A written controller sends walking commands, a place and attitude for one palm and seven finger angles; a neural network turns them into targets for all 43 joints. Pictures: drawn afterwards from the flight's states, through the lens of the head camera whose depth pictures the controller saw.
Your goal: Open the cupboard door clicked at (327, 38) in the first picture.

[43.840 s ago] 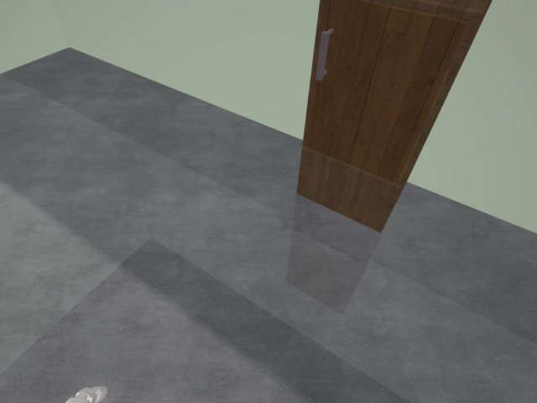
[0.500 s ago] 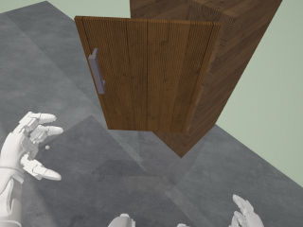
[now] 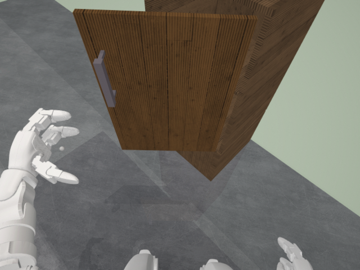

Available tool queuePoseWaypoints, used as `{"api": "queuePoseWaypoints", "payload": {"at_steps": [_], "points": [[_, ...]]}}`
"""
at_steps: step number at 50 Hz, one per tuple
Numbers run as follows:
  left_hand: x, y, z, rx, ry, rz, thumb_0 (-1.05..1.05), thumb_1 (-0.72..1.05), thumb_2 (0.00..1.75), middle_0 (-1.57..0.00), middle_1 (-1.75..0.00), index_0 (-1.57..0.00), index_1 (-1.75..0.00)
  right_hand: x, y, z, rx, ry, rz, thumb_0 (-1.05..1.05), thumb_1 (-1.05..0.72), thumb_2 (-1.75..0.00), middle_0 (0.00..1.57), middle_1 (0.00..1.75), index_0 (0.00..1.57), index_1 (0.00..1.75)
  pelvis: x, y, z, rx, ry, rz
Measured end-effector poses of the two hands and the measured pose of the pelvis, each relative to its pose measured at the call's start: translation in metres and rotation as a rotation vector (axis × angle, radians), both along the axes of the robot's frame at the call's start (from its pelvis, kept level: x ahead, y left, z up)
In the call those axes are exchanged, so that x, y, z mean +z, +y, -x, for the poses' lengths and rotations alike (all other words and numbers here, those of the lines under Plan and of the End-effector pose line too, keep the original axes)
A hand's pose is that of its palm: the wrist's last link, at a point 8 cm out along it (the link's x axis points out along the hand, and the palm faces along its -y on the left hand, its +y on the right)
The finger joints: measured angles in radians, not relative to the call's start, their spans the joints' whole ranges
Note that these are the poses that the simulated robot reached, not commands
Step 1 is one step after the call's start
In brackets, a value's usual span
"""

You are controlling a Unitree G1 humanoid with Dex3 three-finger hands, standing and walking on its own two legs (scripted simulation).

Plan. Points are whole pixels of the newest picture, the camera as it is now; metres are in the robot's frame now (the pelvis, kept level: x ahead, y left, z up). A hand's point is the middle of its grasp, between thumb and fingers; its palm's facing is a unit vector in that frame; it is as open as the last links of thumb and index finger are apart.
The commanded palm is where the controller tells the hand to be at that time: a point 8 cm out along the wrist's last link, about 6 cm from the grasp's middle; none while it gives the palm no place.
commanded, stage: move the hooked fingers beside the handle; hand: left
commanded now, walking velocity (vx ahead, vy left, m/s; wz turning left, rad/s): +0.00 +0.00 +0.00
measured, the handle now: (107, 80) +0.59 +0.22 +0.05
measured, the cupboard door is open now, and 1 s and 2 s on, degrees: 44 44 44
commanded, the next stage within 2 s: slide the fingers in behind the handle in 2.00 s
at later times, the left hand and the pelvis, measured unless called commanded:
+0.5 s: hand (73, 122) +0.42 +0.26 +0.07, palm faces +0.01 -1.00 -0.02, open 14.0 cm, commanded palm +0.40 +0.32 +0.06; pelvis +0.00 +0.01 -0.01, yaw -1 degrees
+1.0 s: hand (79, 99) +0.49 +0.27 +0.06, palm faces +0.02 -1.00 -0.03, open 14.0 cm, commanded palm +0.48 +0.32 +0.05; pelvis +0.00 +0.01 -0.02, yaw -2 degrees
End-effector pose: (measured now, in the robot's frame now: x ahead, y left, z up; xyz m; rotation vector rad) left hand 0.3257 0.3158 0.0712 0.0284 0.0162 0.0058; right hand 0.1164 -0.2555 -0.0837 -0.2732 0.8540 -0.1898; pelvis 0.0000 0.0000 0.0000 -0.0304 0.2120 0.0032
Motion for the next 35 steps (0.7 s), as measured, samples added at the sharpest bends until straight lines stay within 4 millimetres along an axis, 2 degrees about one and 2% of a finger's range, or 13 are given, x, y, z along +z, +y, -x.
{"api": "queuePoseWaypoints", "payload": {"at_steps": [12,23,35], "points": [[-0.002,0.004,-0.026,0.011,-0.007,-0.003,-0.01,-0.50,0.30,-0.30,-1.20,-0.30,-1.20,-0.010,-0.004,0.031,-0.050,0.129,0.009,0.01,-0.90,-0.90,0.20,0.30,0.20,0.30,-0.002,0.004,-0.003,-0.006,0.025,0.003],[-0.002,-0.003,-0.065,0.000,-0.014,0.001,-0.01,-0.50,0.30,-0.30,-1.20,-0.30,-1.20,-0.018,-0.004,0.048,-0.077,0.194,0.017,0.00,-0.91,-0.90,0.20,0.30,0.20,0.30,-0.008,0.007,0.000,-0.011,0.057,0.009],[-0.004,0.008,-0.097,0.013,-0.001,-0.003,-0.01,-0.50,0.30,-0.30,-1.20,-0.30,-1.20,-0.026,-0.006,0.082,-0.117,0.315,0.032,0.00,-0.91,-0.90,0.20,0.30,0.20,0.30,-0.016,0.009,0.003,-0.016,0.099,0.019]]}}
